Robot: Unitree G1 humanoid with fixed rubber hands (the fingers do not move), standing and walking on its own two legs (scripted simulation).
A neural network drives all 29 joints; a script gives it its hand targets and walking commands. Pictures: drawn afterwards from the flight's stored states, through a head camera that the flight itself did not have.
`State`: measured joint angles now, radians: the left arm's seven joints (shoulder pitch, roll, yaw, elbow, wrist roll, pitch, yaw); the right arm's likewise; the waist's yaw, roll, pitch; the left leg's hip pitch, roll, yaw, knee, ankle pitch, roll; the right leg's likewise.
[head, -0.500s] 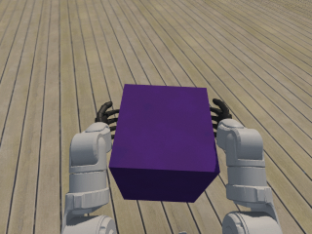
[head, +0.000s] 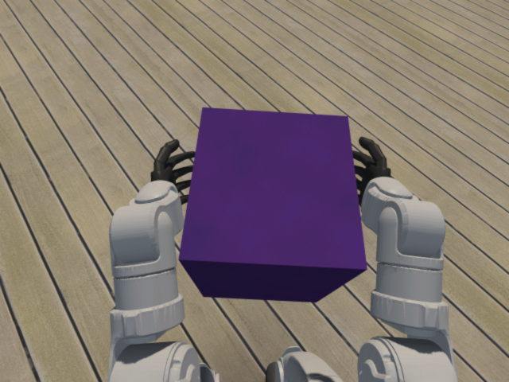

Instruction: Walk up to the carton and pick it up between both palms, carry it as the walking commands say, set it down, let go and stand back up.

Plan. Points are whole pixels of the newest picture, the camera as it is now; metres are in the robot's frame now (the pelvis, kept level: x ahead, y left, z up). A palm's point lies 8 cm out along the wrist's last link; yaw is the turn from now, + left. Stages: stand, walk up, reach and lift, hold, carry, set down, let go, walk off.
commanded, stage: carry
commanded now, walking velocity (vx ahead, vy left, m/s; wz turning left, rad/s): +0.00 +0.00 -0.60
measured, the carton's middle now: (266, 217) +0.35 -0.01 +0.03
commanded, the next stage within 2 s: none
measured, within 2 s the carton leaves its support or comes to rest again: neither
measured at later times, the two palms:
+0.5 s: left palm (271, 201) +0.34 +0.00 +0.11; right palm (502, 260) +0.25 -0.28 +0.11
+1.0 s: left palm (381, 274) +0.24 -0.13 +0.11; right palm out of the picture +0.06 -0.36 +0.11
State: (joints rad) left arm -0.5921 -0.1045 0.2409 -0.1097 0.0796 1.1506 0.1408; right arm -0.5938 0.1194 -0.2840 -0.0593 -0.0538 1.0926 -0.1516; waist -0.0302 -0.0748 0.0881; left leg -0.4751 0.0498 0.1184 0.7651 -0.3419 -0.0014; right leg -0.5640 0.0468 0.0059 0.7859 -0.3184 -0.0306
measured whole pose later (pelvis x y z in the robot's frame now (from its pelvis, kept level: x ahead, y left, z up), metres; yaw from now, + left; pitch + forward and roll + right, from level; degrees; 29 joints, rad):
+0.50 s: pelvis -0.04 -0.02 +0.00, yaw -17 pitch +4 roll +0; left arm -0.57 -0.13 0.25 -0.11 0.10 1.13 0.13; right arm -0.59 0.10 -0.27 -0.05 -0.05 1.10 -0.14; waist -0.04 -0.03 0.05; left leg -0.45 0.06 0.08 0.78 -0.45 -0.09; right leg -0.52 0.06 -0.03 0.71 -0.25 -0.07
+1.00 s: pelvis -0.12 -0.03 +0.00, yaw -34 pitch +3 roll -1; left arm -0.55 -0.14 0.23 -0.06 0.11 1.14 0.13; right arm -0.55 0.08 -0.25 -0.04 -0.05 1.13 -0.14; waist -0.05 0.00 0.04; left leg -0.50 0.09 0.09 0.95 -0.51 -0.11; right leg -0.50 0.04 -0.07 0.69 -0.24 -0.07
